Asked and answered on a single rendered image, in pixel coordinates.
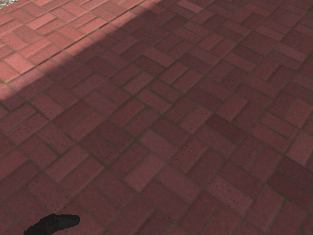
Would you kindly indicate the robot left hand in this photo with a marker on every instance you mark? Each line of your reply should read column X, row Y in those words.
column 53, row 223

